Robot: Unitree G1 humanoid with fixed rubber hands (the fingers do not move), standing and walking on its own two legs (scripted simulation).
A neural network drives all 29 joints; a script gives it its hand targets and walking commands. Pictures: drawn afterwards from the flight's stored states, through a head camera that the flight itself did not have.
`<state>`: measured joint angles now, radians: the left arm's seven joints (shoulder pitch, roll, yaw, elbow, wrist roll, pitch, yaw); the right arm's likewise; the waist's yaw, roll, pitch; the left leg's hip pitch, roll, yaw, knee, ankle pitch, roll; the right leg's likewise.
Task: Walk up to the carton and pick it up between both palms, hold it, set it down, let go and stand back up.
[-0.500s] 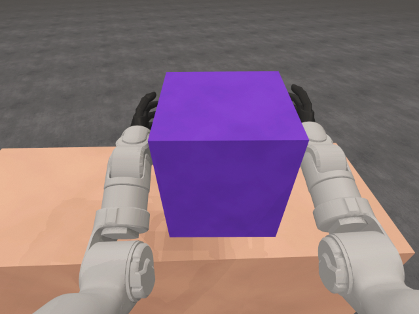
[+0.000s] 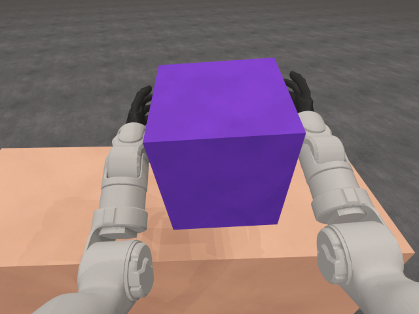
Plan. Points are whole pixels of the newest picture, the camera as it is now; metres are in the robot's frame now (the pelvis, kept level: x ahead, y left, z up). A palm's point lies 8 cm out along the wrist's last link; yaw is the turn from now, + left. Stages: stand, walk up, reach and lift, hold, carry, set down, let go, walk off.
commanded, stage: set down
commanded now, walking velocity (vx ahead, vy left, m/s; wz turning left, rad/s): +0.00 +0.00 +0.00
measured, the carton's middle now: (220, 148) +0.36 +0.00 +0.18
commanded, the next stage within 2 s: none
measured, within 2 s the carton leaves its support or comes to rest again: neither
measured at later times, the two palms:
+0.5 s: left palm (147, 135) +0.41 +0.15 +0.17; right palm (293, 132) +0.41 -0.15 +0.18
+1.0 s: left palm (150, 147) +0.41 +0.15 +0.14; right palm (291, 141) +0.41 -0.15 +0.16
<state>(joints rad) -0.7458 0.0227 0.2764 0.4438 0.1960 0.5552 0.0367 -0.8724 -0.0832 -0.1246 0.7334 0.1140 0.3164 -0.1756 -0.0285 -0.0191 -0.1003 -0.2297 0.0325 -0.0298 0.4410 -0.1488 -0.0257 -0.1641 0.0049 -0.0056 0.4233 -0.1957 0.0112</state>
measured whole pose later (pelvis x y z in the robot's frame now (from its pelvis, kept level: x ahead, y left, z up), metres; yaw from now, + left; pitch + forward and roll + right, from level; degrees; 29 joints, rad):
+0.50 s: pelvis +0.02 +0.00 +0.00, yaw +0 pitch -3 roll -1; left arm -0.73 -0.03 0.35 0.47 0.27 0.38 -0.01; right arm -0.78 -0.03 -0.19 0.79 0.07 0.05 -0.15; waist -0.03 -0.06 -0.02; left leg -0.21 0.03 -0.03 0.43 -0.16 -0.03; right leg -0.15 0.00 -0.01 0.41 -0.21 0.01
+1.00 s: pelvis +0.02 +0.00 +0.00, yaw +0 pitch -3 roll -1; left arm -0.68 -0.04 0.35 0.55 0.27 0.28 0.00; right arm -0.74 -0.02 -0.20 0.84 0.04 -0.01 -0.14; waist -0.03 -0.06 0.00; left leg -0.20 0.03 -0.03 0.43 -0.18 -0.03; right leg -0.13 0.00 -0.01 0.41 -0.22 0.01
